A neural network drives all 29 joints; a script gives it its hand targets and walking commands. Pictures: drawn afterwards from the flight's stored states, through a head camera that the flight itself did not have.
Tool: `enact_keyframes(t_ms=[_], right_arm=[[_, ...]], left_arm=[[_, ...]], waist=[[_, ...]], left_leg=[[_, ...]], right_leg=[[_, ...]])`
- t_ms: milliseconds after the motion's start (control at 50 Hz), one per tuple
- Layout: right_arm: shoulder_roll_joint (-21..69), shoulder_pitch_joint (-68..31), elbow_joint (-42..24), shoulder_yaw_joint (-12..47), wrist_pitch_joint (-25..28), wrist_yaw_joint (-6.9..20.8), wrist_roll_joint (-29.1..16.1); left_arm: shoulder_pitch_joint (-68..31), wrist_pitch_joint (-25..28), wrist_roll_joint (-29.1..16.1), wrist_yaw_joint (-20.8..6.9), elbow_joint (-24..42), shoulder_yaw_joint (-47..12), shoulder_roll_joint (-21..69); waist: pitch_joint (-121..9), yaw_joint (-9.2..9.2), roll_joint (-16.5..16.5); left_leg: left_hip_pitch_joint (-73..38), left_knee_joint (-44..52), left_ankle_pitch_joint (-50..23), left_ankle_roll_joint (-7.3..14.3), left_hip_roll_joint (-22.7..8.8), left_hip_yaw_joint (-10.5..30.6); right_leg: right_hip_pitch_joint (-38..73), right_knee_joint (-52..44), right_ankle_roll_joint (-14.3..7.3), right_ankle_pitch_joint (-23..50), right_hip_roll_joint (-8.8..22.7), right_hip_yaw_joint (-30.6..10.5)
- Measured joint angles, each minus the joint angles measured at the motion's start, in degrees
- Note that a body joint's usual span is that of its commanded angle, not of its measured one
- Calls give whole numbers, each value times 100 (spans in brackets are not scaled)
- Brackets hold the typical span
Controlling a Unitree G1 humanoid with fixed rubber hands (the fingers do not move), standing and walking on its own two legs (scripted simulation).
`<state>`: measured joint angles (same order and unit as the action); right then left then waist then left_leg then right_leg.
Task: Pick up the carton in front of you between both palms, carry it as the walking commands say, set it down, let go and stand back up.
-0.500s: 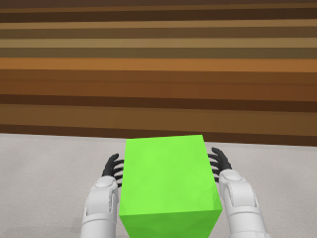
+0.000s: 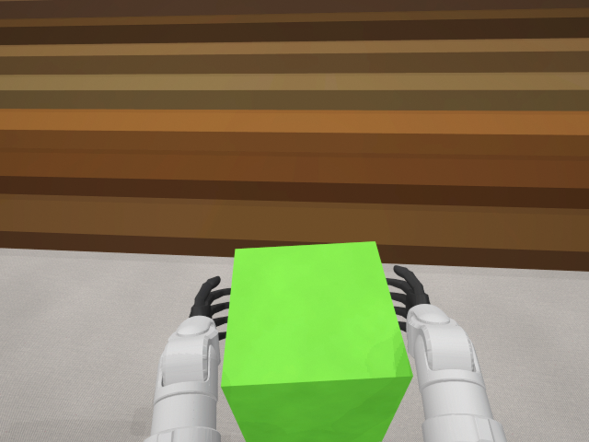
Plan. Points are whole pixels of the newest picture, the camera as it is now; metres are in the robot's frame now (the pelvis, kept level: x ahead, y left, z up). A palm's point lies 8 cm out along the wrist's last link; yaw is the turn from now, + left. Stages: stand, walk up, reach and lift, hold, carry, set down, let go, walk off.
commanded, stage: hold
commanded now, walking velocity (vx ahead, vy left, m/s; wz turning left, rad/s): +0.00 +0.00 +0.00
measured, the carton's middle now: (310, 348) +0.29 +0.00 -0.02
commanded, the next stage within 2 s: carry in 0.54 s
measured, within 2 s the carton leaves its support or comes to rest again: neither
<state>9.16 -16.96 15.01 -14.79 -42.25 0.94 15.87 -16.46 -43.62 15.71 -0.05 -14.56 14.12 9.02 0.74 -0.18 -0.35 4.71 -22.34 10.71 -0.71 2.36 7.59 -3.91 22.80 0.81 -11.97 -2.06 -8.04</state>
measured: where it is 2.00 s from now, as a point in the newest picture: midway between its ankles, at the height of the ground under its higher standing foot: (320, 343)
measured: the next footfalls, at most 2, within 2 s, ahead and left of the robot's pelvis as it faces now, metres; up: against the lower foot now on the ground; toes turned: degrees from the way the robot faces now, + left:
left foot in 0.94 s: +0.15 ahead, +0.09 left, +0.00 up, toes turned +6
right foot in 1.24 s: +0.39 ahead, -0.14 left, +0.00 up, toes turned -12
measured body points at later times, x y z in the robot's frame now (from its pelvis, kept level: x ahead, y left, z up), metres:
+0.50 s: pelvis +0.01 +0.00 +0.00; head -0.03 +0.00 +0.45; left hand +0.30 +0.15 +0.04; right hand +0.31 -0.15 +0.04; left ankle +0.03 +0.13 -0.74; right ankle +0.02 -0.13 -0.74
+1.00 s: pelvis +0.13 -0.01 -0.01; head +0.11 -0.01 +0.44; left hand +0.41 +0.14 +0.07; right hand +0.41 -0.16 +0.07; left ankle +0.11 +0.09 -0.74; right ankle +0.03 -0.12 -0.72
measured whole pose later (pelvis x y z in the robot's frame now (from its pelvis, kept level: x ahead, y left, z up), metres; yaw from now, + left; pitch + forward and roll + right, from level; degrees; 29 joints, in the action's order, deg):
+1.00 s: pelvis +0.13 -0.01 -0.01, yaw -2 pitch +5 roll +2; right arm 8.0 -9.6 -13.4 -5.3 -63.5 -4.6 6.2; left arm -6.8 -65.6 5.8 5.6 17.2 7.5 7.1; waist -9.3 0.5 -1.8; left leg 17.1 -28.0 14.9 1.9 -0.4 -9.8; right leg -16.1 41.7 0.3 -26.8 3.4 2.2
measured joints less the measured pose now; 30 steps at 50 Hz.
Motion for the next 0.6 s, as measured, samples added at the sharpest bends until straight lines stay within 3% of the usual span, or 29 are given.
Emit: enact_keyframes(t_ms=[520,600], right_arm=[[-59,248,-223,249,-89,-23,-53],[-75,324,-351,327,-153,-62,-112]], left_arm=[[264,-77,-57,23,230,-234,-60],[337,-133,-123,46,351,-290,-75]], waist=[[-23,11,6],[-387,40,20]], left_leg=[[-166,196,-17,4,-26,-16],[405,-306,400,14,-73,-170]], right_leg=[[161,-192,-21,20,11,26],[-436,342,-16,-440,44,140]])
